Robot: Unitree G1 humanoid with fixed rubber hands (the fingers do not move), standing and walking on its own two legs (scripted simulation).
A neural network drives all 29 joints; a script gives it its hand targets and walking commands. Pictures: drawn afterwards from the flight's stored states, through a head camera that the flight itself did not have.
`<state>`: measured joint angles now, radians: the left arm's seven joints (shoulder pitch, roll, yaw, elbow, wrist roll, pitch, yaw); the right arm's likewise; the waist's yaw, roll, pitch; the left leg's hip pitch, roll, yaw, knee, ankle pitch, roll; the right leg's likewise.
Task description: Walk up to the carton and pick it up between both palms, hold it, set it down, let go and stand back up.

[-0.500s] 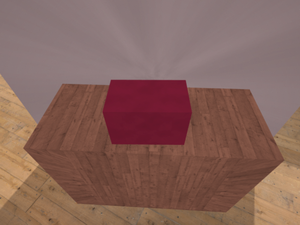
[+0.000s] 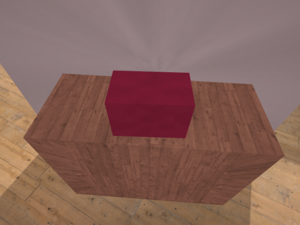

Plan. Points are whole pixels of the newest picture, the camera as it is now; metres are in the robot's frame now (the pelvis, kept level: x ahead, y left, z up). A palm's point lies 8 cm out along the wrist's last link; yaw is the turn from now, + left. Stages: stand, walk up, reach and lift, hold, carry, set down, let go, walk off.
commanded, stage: walk up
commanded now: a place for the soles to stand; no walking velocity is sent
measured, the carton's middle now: (150, 105) +0.52 +0.03 -0.01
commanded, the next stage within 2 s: reach and lift in 0.82 s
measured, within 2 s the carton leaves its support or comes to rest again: neither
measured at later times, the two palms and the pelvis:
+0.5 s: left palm out of the picture +0.03 +0.24 -0.13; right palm out of the picture +0.06 -0.20 -0.12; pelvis -0.02 +0.01 +0.00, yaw +1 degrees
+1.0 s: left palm out of the picture +0.13 +0.24 -0.14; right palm out of the picture +0.14 -0.20 -0.14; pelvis -0.03 +0.00 -0.03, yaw -1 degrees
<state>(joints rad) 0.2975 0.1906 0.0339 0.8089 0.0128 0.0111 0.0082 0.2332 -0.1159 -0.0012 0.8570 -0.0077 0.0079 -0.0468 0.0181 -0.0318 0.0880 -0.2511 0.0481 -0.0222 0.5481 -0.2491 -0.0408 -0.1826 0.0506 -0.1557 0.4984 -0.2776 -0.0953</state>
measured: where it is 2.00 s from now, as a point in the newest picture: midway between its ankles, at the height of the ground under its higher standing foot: outside the picture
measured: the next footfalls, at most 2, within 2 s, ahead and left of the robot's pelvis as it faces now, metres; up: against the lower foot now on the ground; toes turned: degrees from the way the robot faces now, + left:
none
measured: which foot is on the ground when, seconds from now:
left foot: down 0.00-1.00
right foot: down 0.00-1.00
